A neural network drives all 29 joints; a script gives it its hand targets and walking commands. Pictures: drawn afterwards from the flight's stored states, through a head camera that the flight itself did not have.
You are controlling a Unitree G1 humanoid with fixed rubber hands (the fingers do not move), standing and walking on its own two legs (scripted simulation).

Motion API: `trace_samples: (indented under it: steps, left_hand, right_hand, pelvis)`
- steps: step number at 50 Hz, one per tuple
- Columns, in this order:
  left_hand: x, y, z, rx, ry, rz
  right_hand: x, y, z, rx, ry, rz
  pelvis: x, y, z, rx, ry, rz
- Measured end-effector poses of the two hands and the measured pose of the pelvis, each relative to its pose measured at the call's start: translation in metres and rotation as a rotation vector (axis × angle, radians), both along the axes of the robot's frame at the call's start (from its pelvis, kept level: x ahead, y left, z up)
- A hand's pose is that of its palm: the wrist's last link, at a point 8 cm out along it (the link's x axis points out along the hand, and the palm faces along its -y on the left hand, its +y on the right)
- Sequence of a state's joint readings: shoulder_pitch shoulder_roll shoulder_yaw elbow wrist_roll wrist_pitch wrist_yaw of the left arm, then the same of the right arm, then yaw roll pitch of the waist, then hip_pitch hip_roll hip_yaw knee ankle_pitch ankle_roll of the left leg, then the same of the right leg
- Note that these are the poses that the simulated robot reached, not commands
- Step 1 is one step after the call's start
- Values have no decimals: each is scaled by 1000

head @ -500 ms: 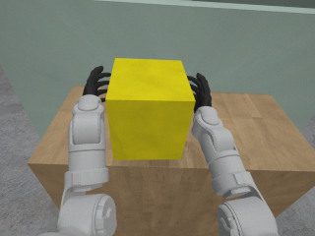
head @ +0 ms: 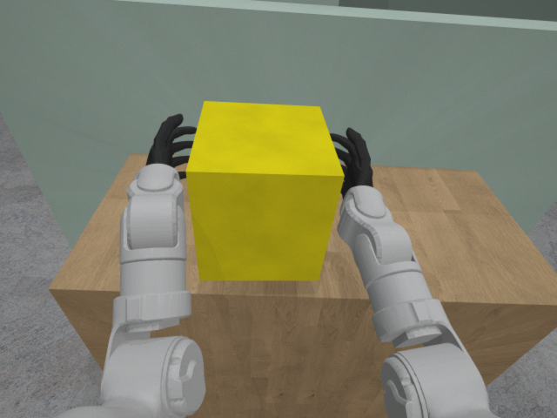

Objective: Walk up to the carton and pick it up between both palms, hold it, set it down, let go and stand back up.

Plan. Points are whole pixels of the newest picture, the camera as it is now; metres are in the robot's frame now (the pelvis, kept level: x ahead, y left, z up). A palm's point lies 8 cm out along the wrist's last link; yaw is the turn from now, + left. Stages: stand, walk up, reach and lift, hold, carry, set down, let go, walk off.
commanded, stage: hold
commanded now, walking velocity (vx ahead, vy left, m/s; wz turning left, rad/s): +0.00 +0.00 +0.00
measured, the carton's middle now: (261, 191) +0.38 +0.00 +0.18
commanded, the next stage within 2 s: none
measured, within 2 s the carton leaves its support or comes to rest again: neither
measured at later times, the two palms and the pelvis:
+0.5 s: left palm (164, 174) +0.36 +0.13 +0.22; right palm (360, 199) +0.34 -0.13 +0.19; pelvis -0.01 +0.00 +0.00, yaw +0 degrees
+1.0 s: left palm (163, 177) +0.36 +0.13 +0.22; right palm (358, 199) +0.34 -0.13 +0.19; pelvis -0.01 +0.00 +0.00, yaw +1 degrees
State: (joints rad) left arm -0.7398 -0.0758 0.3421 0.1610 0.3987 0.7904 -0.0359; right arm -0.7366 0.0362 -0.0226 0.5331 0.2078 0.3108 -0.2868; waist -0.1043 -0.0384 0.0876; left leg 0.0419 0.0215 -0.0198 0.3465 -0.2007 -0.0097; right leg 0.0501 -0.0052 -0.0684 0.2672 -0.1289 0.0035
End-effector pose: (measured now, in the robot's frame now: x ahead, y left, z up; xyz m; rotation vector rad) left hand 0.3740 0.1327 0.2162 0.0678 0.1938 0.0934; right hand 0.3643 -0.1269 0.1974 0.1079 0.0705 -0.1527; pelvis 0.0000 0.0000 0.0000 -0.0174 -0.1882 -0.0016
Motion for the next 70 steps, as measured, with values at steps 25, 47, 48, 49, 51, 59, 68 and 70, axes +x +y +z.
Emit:
trace_samples:
  steps: [25,47,48,49,51,59,68,70]
  left_hand:
    - [-16,-5,7,25,-36,-18]
    - [-15,-4,3,12,-41,-19]
    - [-15,-3,3,12,-41,-19]
    - [-15,-3,3,13,-41,-19]
    - [-15,-2,2,15,-42,-20]
    - [-15,-2,3,22,-44,-22]
    - [-15,-3,3,25,-45,-22]
    - [-16,-4,3,25,-44,-21]
  right_hand:
    - [-20,-3,-6,-1,-34,-20]
    - [-19,-2,-7,-10,-40,-21]
    - [-19,-1,-7,-10,-40,-21]
    - [-19,-1,-7,-10,-40,-21]
    - [-20,0,-7,-9,-41,-21]
    - [-20,0,-9,-8,-42,-24]
    - [-21,-1,-9,-8,-43,-25]
    - [-21,-1,-9,-8,-43,-24]
  pelvis:
    - [-14,-2,0,4,-30,0]
    - [-8,-4,-1,-1,-42,12]
    - [-8,-4,-1,-1,-42,12]
    - [-8,-3,-1,-1,-42,12]
    - [-8,-3,-1,-1,-43,12]
    - [-8,0,-1,-1,-44,8]
    - [-8,0,-1,-1,-45,6]
    - [-9,-1,-1,-1,-45,7]
